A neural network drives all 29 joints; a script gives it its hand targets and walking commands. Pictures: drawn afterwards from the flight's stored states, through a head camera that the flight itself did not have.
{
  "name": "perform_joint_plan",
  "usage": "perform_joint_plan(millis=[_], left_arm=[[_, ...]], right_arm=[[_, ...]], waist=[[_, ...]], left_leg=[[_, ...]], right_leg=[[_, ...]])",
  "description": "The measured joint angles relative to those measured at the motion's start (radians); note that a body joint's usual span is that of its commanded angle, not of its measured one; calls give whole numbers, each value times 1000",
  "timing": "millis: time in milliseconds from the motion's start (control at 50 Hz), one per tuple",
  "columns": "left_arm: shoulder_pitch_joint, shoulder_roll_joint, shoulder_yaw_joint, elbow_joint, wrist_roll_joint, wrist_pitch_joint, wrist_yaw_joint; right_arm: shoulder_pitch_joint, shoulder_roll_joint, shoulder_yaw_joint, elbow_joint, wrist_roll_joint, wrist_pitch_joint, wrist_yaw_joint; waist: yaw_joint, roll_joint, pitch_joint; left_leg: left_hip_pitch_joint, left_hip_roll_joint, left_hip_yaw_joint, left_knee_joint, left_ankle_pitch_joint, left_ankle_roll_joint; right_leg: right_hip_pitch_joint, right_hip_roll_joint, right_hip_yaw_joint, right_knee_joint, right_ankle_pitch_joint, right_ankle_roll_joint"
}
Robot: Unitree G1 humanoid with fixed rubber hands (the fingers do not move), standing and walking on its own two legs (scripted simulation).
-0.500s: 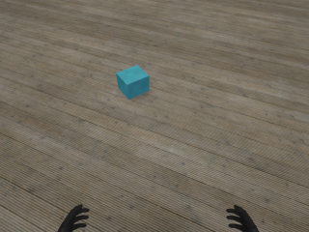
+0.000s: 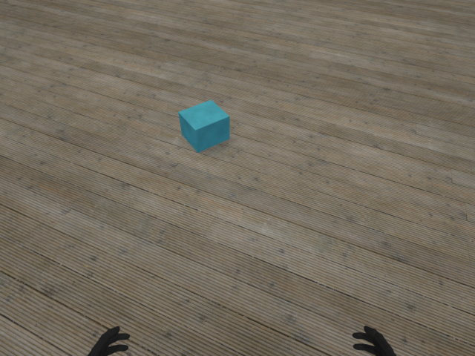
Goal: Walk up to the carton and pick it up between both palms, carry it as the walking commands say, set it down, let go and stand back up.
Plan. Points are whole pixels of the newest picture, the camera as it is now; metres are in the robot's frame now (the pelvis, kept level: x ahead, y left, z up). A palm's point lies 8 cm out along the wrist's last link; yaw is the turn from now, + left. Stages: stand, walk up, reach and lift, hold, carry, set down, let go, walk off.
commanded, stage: stand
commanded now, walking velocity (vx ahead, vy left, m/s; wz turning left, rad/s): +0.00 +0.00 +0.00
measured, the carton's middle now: (204, 125) +1.48 +0.22 -0.67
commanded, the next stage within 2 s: walk up in 0.58 s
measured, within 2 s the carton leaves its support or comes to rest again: neither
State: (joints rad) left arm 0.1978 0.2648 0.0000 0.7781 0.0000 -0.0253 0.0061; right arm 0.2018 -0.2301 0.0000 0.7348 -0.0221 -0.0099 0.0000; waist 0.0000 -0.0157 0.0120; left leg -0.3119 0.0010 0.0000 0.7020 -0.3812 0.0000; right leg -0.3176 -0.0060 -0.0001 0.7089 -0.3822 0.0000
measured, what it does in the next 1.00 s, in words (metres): stands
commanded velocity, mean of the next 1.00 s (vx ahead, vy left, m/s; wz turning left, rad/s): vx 0.13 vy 0.01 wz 0.05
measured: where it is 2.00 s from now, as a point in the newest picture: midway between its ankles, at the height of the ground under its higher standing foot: (221, 312)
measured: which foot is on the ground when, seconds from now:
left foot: down 0.00-1.00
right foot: down 0.00-1.00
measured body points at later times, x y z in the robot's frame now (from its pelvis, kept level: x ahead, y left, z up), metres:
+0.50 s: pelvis -0.01 +0.00 +0.00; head +0.00 +0.01 +0.45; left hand +0.10 +0.26 -0.13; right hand +0.11 -0.25 -0.12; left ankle +0.00 +0.12 -0.72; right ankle +0.00 -0.12 -0.72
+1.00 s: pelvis +0.00 +0.04 +0.02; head +0.02 +0.06 +0.47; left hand +0.04 +0.30 -0.13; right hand +0.11 -0.21 -0.11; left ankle -0.01 +0.17 -0.70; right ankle +0.00 -0.12 -0.72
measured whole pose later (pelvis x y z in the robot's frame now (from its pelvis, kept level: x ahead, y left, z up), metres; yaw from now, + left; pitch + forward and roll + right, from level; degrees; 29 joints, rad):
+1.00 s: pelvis +0.00 +0.04 +0.02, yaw +3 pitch +1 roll +1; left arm 0.23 0.27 0.00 0.98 0.00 -0.01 0.00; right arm 0.21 -0.24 0.00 0.89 -0.02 0.01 0.04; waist 0.02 -0.05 0.01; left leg -0.34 0.00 0.00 0.68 -0.39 0.00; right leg -0.25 -0.09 -0.01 0.51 -0.29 0.00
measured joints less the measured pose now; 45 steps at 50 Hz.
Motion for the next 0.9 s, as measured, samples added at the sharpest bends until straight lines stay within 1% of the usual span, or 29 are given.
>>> perform_joint_plan(millis=[540,800,840,880,900], left_arm=[[0,4,0,102,0,-2,0],[1,4,0,151,0,3,0],[1,4,0,151,0,14,0],[5,4,0,153,0,19,0],[10,4,0,156,0,19,0]], right_arm=[[0,-6,0,100,0,-2,0],[1,-7,0,152,0,1,1],[0,-7,0,153,0,22,10],[0,-7,0,152,0,31,21],[1,-7,0,152,0,31,25]], waist=[[0,1,0],[1,4,0],[7,1,0],[18,-10,0],[24,-18,-1]], left_leg=[[0,0,0,0,10,0],[0,0,0,-30,37,0],[-20,0,1,17,-8,0],[-64,0,1,103,-11,0],[-75,0,1,115,-11,0]], right_leg=[[1,0,0,-2,11,0],[5,0,0,-41,45,0],[12,-6,-6,-58,44,0],[23,-23,-11,-95,48,0],[32,-33,-11,-120,54,0]])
